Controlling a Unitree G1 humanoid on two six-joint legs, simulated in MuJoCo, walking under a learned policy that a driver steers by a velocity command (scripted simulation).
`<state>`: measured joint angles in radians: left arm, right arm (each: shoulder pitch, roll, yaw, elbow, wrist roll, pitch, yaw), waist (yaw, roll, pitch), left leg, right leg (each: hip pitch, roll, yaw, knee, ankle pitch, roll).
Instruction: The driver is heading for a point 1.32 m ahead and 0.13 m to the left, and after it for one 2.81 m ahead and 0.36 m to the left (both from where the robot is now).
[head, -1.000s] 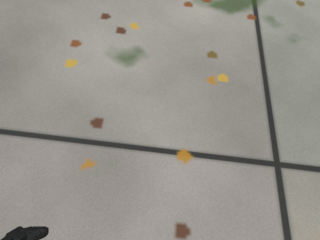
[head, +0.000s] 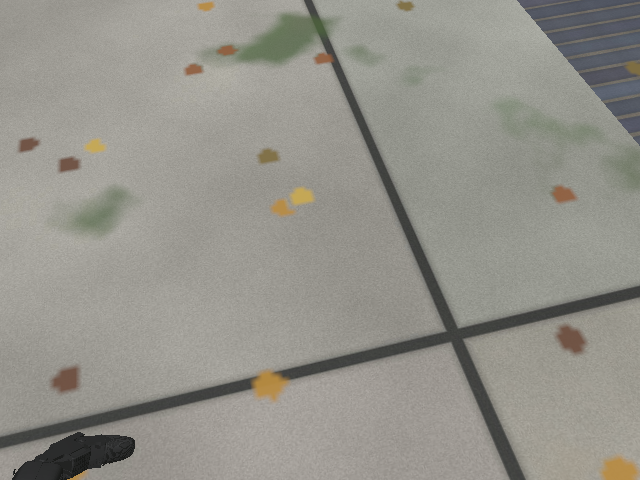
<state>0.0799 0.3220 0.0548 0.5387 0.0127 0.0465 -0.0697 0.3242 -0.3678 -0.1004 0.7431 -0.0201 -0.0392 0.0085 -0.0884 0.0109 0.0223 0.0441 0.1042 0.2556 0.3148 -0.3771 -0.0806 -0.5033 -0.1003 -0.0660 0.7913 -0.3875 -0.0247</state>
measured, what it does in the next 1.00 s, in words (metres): walks ahead: right foot, then left foot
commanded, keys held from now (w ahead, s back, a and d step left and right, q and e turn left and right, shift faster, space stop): w+e+shift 0.12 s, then e+shift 0.14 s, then q+shift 0.74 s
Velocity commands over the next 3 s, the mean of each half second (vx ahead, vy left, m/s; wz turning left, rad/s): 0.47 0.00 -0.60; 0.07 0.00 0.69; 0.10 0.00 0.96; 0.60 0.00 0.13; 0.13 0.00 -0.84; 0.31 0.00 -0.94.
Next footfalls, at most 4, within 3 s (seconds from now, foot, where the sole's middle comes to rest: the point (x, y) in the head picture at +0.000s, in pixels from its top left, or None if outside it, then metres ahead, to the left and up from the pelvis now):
0.04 right None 0.11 -0.13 -0.77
0.46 left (373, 442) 0.53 -0.10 -0.77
0.90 right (472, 423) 0.54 -0.31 -0.77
1.42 left None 0.41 -0.09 -0.77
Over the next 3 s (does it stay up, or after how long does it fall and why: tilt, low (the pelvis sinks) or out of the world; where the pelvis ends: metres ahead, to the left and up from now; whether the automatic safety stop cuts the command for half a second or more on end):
stays up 0.94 0.06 0.01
